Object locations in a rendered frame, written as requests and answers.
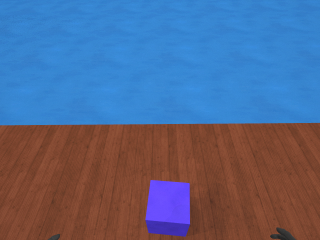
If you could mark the carton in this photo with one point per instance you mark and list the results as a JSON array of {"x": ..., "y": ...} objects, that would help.
[{"x": 168, "y": 208}]

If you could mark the robot right hand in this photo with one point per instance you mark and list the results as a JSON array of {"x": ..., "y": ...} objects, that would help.
[{"x": 283, "y": 235}]

